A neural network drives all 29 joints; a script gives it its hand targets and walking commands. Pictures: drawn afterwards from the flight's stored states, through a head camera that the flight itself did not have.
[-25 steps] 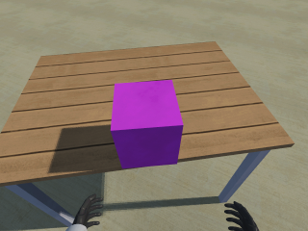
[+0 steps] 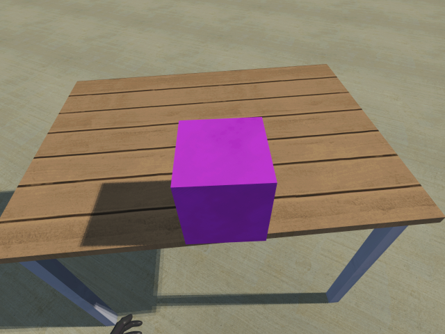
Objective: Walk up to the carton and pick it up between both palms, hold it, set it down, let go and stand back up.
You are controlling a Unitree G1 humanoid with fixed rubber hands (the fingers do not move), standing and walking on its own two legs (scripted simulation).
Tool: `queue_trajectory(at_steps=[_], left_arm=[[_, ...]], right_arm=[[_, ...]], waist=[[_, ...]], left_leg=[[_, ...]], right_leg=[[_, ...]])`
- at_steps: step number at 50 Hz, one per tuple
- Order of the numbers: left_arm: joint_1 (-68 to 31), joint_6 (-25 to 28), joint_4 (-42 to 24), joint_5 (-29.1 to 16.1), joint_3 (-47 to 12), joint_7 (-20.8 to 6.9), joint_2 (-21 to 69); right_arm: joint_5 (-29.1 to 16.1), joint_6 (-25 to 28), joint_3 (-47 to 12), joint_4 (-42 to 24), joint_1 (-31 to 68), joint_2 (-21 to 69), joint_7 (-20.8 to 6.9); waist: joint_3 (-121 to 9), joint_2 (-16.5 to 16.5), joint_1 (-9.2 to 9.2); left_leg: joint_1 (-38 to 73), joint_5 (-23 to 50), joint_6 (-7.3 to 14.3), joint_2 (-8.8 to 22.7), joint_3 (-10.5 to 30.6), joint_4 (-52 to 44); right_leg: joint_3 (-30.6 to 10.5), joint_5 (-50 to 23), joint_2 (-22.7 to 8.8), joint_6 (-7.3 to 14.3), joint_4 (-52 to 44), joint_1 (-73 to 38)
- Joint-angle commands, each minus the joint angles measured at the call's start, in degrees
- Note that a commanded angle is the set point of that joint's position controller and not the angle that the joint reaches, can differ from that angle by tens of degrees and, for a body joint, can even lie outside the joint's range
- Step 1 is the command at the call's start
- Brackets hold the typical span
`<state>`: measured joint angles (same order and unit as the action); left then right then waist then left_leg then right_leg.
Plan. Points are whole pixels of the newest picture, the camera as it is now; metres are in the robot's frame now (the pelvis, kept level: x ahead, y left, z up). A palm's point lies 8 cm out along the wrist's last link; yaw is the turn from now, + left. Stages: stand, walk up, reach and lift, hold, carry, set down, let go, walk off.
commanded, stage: stand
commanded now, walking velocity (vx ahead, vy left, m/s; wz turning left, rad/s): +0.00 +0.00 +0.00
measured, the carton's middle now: (223, 181) +0.41 +0.03 +0.04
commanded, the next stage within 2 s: none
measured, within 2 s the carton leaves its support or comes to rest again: neither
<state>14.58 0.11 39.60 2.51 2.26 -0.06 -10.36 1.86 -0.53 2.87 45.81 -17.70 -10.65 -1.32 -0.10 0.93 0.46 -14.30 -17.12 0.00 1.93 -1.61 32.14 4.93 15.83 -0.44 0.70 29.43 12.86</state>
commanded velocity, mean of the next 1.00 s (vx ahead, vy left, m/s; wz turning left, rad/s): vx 0.00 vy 0.00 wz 0.00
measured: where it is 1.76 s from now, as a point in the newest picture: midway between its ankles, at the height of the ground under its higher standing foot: outside the picture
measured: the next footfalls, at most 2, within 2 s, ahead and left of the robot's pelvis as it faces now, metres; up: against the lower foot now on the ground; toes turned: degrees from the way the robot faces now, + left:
none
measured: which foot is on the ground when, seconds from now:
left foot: down 0.00-1.00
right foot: down 0.00-1.00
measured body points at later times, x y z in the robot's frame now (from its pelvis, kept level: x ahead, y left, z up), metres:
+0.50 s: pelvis +0.00 +0.01 +0.00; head -0.03 +0.01 +0.45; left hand -0.01 +0.24 -0.15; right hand +0.02 -0.21 -0.15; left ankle +0.00 +0.12 -0.73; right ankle +0.00 -0.11 -0.73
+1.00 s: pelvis -0.02 +0.01 +0.00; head -0.04 +0.01 +0.45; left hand -0.06 +0.20 -0.16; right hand -0.04 -0.19 -0.16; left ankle +0.00 +0.12 -0.73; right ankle +0.00 -0.11 -0.73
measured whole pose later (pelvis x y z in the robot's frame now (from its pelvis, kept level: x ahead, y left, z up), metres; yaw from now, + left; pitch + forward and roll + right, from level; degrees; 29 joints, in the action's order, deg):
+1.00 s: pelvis -0.02 +0.01 +0.00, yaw +2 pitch -1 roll -1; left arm 21.6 0.4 63.7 1.2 2.0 2.2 -4.4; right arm 1.2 0.1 1.1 61.1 -23.1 -4.9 1.4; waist -2.7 0.8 -0.2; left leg -15.3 -13.1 1.1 -0.6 0.0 28.9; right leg 6.6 13.3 -2.7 -0.3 27.6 13.6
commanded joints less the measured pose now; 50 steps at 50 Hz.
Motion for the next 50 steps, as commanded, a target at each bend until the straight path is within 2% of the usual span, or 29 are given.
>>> queue_trajectory(at_steps=[1,2,3,6,7,10,11,12,14,16,17,18,21,24,25,26,27,29,30,32,36,37,39,41,42,44,46,48,50], left_arm=[[-1.2,2.2,-3.5,-0.6,1.8,0.8,-6.2],[-0.8,2.1,-2.6,-0.6,1.7,1.0,-5.8],[0.2,2.1,-2.4,-1.1,1.6,1.1,-5.3],[1.7,2.0,0.6,-1.0,1.4,1.6,-4.7],[4.1,1.9,2.2,-1.1,1.5,1.8,-4.8],[3.2,2.1,3.8,-0.9,1.5,2.1,-4.7],[4.8,2.0,5.3,-0.6,1.8,1.9,-5.9],[5.6,2.0,6.3,-0.7,2.0,2.1,-6.0],[7.9,1.5,8.3,-0.5,2.1,2.1,-5.6],[7.9,1.5,9.3,-1.0,1.7,1.8,-4.2],[8.5,1.4,10.2,-1.3,1.6,1.7,-4.4],[8.1,1.3,11.3,-1.3,1.4,2.0,-3.1],[7.6,1.6,12.5,-0.9,1.5,2.3,-3.2],[8.7,1.4,15.2,-0.9,1.0,2.3,-1.1],[10.3,1.5,15.5,-1.0,0.8,2.1,-0.6],[8.7,1.4,15.8,-1.0,1.2,2.3,-2.3],[8.6,1.5,16.1,-1.2,1.1,2.3,-1.4],[10.3,1.5,17.8,-1.3,0.7,2.1,0.1],[10.0,1.7,17.9,-1.2,0.8,2.4,-0.8],[9.3,1.6,18.3,-1.0,0.8,2.3,-0.6],[10.3,1.2,20.2,-0.9,1.1,2.3,-1.1],[10.8,1.2,20.6,-1.1,0.7,2.3,0.3],[11.6,1.3,21.6,-1.0,0.5,2.4,0.7],[11.6,0.8,22.1,-1.1,0.8,2.1,-0.4],[11.8,0.7,22.3,-1.3,0.4,2.2,1.8],[12.4,0.9,22.7,-1.5,0.7,2.4,0.7],[10.5,0.6,22.3,-1.0,0.5,2.6,0.8],[13.2,0.6,23.6,-1.4,0.7,2.5,1.3],[12.4,0.9,23.6,-1.4,0.3,2.6,2.0]], right_arm=[[0.3,1.9,1.2,-4.3,-0.4,-4.8,0.2],[0.2,1.9,1.3,-3.8,-1.6,-5.5,0.4],[0.5,2.1,1.5,-3.8,-1.5,-6.2,0.6],[0.1,2.2,1.4,-1.7,-5.2,-5.0,1.2],[0.2,2.1,1.1,-0.8,-5.0,-4.4,1.3],[0.2,2.2,1.6,-0.1,-4.7,-6.0,1.6],[0.0,1.9,0.9,0.5,-5.2,-3.6,1.8],[0.2,1.9,0.8,1.5,-6.8,-3.9,2.0],[0.2,1.6,0.7,2.4,-7.1,-2.6,2.3],[0.0,1.6,1.0,2.8,-5.7,-3.8,2.3],[-0.2,1.8,0.6,2.8,-6.2,-3.2,2.1],[-0.2,1.9,1.0,3.8,-7.5,-3.6,2.2],[0.0,1.9,1.0,4.7,-6.8,-3.6,2.4],[-0.4,2.0,0.6,6.5,-8.2,-2.1,2.4],[-0.1,1.8,0.5,7.1,-8.5,-2.7,2.5],[-0.7,1.8,0.5,7.2,-8.1,-1.7,2.4],[-0.5,2.0,0.7,7.9,-8.8,-3.0,2.6],[-0.6,2.0,0.3,8.5,-7.5,-1.4,2.5],[-0.8,2.1,1.0,8.7,-8.7,-3.6,2.6],[-0.5,1.8,0.1,9.7,-7.9,-0.9,2.7],[-0.4,1.6,-0.5,11.7,-10.1,1.0,2.9],[-0.5,1.8,-0.6,11.7,-9.7,0.1,2.9],[-0.6,1.7,-0.3,11.9,-9.1,-0.5,2.8],[-0.6,1.4,-0.9,12.6,-10.5,0.3,2.8],[-0.5,1.4,-1.0,12.8,-9.7,1.2,2.8],[-0.5,1.3,-0.9,13.7,-10.2,0.1,3.1],[-0.4,1.4,-0.5,13.0,-9.0,0.0,3.0],[-0.8,1.4,-1.0,13.5,-9.7,1.5,3.1],[-0.6,1.4,-0.9,14.1,-10.3,1.2,3.1]], waist=[[-2.1,-3.0,0.29],[-2.6,-3.5,-0.44],[-2.7,0.4,0.18],[-2.0,0.6,-0.87],[0.0,1.3,0.34],[-0.3,0.0,-0.25],[1.7,-0.9,0.28],[1.9,1.2,0.10],[3.5,-0.3,0.69],[3.7,1.2,0.84],[4.8,0.5,0.52],[4.4,1.7,-0.12],[5.1,-0.6,-0.02],[4.8,-0.4,-0.74],[4.9,0.5,0.22],[5.2,1.1,-0.53],[5.3,-1.3,-0.60],[4.1,2.4,-0.05],[3.7,-1.0,-0.93],[4.5,0.7,-0.10],[5.4,-0.3,-0.85],[5.4,1.0,-0.29],[5.4,-1.8,-0.20],[6.3,-1.5,-0.16],[7.5,2.0,-0.08],[7.1,-0.1,0.17],[6.7,0.2,-0.68],[5.9,0.1,0.01],[6.7,0.3,-0.51]], left_leg=[[-4.7,11.2,1.6,2.6,4.4,-5.1],[-3.5,10.9,1.7,2.8,4.0,-4.6],[-4.2,13.2,1.9,2.8,4.4,-4.5],[-4.2,11.9,2.4,2.9,5.2,-6.1],[-5.6,12.3,2.4,2.9,6.0,-6.8],[-5.1,10.8,2.9,2.9,6.5,-6.9],[-6.8,11.2,3.0,3.1,6.7,-7.3],[-6.3,11.4,2.9,2.9,6.7,-7.5],[-8.1,7.4,3.0,2.8,7.1,-8.5],[-7.0,5.0,3.0,2.7,7.0,-9.6],[-7.3,3.7,2.9,2.7,7.4,-10.6],[-7.5,2.9,2.5,2.4,7.2,-10.6],[-7.9,3.7,2.9,2.9,7.8,-11.7],[-6.5,2.6,2.9,2.8,8.4,-12.2],[-7.5,0.9,3.1,3.3,9.3,-13.5],[-6.8,1.9,2.9,2.2,8.0,-13.7],[-6.6,3.0,3.1,2.5,8.5,-13.0],[-6.7,2.9,3.1,3.0,9.1,-13.4],[-5.4,3.1,3.3,3.0,9.0,-13.3],[-7.6,0.4,3.2,2.6,9.0,-14.2],[-6.6,3.5,3.2,2.2,8.0,-12.5],[-7.0,3.1,3.3,2.3,8.5,-13.6],[-6.8,2.3,3.0,2.2,7.9,-12.8],[-8.8,0.0,2.9,1.9,8.2,-13.5],[-9.0,-1.1,3.1,2.1,8.9,-13.9],[-10.1,-1.1,3.2,2.4,9.6,-14.5],[-9.0,-0.8,3.1,2.3,9.2,-13.6],[-8.2,-2.0,2.9,2.4,9.5,-13.7],[-9.2,-1.4,3.0,2.0,8.5,-13.2]], right_leg=[[-6.1,-8.9,-5.6,2.4,-5.2,-1.6],[-6.3,-9.1,-5.8,2.4,-5.2,-0.7],[-5.9,-8.9,-5.7,2.6,-5.1,-1.0],[-5.4,-7.9,-5.3,2.0,-4.8,-0.9],[-5.3,-7.1,-5.1,2.1,-5.0,-1.2],[-5.0,-7.3,-5.2,1.9,-5.2,-0.4],[-5.4,-6.3,-5.3,2.1,-5.5,-0.4],[-5.1,-6.5,-5.6,2.4,-5.1,-0.7],[-5.1,-4.9,-5.3,2.0,-6.1,-0.9],[-5.6,-4.4,-5.2,1.6,-7.0,0.7],[-5.7,-3.4,-5.5,1.6,-7.5,1.4],[-5.3,-4.2,-5.2,1.4,-7.3,0.2],[-4.8,-3.7,-5.4,1.3,-7.4,-0.1],[-4.0,-3.5,-4.7,0.8,-7.4,0.9],[-4.2,-3.8,-4.8,0.8,-7.8,-0.9],[-4.5,-3.5,-4.9,0.8,-7.8,0.5],[-4.1,-3.8,-4.9,0.7,-7.7,0.3],[-4.1,-5.0,-4.9,0.4,-7.6,-1.1],[-3.6,-4.7,-5.0,0.4,-7.7,-0.1],[-4.1,-3.4,-4.7,0.7,-7.9,-1.0],[-4.5,-2.9,-5.6,1.1,-8.4,-0.1],[-4.1,-2.8,-5.5,1.2,-8.1,-0.2],[-4.3,-2.1,-5.6,0.6,-9.0,-0.2],[-4.2,-0.7,-5.0,0.7,-8.6,-0.3],[-3.8,-0.8,-5.2,0.5,-8.4,0.3],[-3.8,-0.9,-5.0,0.7,-8.4,-1.0],[-3.7,-0.9,-4.8,0.5,-8.4,0.8],[-3.4,0.1,-4.5,0.3,-8.1,0.2],[-4.8,1.3,-5.4,0.6,-9.5,1.1]])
